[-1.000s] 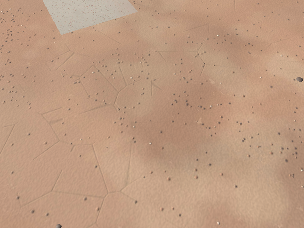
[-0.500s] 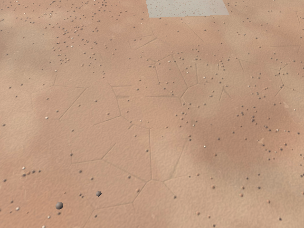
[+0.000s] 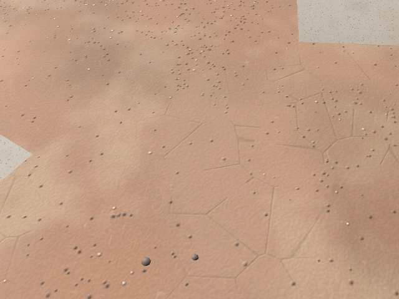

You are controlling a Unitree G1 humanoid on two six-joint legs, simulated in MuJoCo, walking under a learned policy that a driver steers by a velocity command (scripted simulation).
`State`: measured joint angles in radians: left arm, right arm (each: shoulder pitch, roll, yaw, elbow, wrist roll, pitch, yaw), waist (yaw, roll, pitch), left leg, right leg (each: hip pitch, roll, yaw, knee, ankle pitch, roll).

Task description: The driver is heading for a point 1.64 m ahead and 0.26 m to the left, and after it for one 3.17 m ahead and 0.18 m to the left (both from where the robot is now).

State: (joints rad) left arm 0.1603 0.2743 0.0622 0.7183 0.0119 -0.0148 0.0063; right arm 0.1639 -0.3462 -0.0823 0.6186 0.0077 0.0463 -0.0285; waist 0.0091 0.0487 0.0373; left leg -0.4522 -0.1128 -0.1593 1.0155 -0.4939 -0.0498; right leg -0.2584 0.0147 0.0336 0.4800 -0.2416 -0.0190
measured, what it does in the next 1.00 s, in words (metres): walks ahead: left foot, then right foot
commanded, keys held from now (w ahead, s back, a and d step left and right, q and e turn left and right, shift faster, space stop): w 1.00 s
